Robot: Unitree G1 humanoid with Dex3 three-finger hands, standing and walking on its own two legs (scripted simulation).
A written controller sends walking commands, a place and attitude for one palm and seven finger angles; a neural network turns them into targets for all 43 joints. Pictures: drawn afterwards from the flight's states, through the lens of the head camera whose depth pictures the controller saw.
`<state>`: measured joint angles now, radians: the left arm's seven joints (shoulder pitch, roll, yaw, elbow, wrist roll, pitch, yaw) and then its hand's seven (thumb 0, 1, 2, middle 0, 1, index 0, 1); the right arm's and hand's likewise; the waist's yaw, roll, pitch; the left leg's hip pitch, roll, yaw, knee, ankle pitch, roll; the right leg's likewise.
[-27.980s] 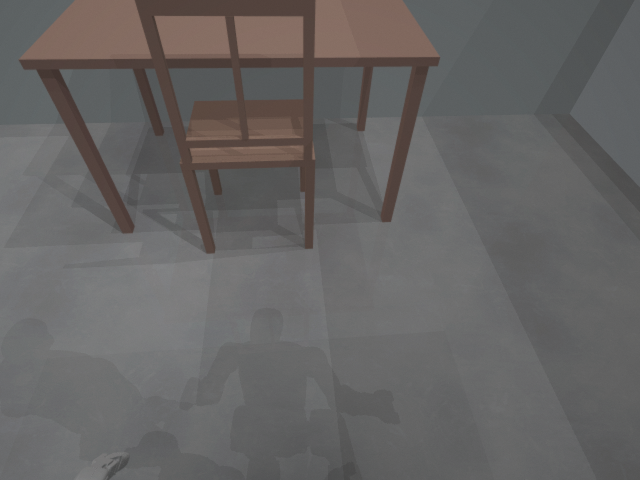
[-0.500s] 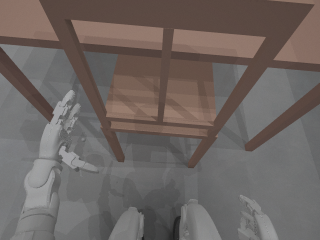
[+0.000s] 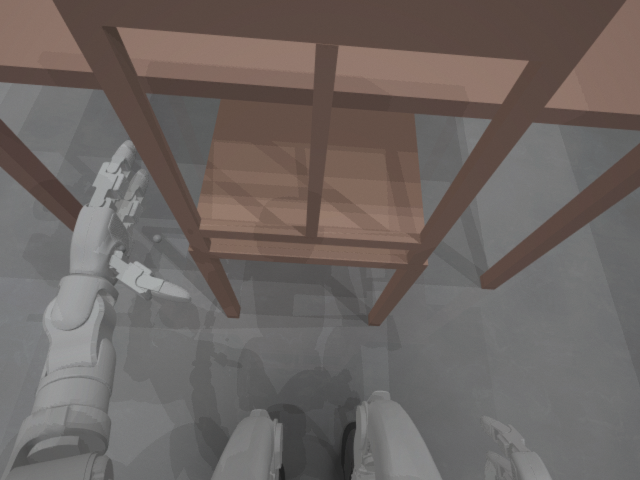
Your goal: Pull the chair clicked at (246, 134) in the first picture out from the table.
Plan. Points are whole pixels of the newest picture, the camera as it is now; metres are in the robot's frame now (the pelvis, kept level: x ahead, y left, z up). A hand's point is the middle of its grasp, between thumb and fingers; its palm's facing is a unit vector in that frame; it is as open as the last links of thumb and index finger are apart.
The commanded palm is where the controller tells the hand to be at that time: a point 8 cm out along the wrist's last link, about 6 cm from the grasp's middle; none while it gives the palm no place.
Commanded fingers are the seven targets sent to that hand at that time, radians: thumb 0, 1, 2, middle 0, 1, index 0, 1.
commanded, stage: push the fingers through the gap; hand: left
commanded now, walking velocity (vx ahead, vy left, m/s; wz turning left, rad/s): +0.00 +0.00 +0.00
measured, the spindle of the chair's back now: (317, 166) +0.48 +0.01 +0.06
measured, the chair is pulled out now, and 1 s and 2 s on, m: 0.00 0.00 0.00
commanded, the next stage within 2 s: hook a spindle and tug to test in 0.98 s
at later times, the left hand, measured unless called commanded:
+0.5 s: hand (166, 204) +0.44 +0.20 +0.02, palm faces -0.06 -1.00 -0.05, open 16.9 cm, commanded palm +0.42 +0.24 +0.02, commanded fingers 0.00 -0.50 0.30 -0.06 -0.08 -0.06 -0.08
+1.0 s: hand (168, 197) +0.45 +0.20 +0.02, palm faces -0.04 -1.00 -0.06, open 16.9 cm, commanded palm +0.43 +0.24 +0.02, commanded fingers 0.00 -0.50 0.30 -0.06 -0.08 -0.06 -0.08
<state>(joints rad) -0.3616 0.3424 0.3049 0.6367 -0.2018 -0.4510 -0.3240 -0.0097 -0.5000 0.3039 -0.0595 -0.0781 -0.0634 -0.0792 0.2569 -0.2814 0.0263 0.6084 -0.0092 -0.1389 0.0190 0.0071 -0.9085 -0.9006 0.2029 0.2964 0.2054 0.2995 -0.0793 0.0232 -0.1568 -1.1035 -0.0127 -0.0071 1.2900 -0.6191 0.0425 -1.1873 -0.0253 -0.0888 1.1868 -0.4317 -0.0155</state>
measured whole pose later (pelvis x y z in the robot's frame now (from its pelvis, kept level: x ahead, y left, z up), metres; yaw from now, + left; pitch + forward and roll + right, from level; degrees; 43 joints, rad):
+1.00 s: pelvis -0.01 +0.00 -0.01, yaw -1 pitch +27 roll -3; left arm -0.63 0.42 0.37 0.91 -0.13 -0.50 -0.30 -0.01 -0.50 0.30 -0.06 -0.08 -0.06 -0.08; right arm 0.29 -0.29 0.03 0.62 -0.03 -0.05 0.04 0.00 -0.91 -0.90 0.20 0.30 0.21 0.30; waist -0.13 0.03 -0.14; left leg -1.16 -0.01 -0.01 1.31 -0.61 0.04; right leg -1.24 -0.02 -0.09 1.19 -0.41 -0.01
